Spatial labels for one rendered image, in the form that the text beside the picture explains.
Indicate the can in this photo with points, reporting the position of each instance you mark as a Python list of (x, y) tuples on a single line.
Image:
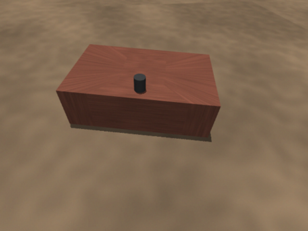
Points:
[(139, 83)]

